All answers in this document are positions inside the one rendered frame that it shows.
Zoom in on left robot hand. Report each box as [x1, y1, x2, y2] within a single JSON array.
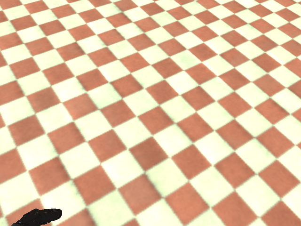
[[11, 208, 62, 226]]

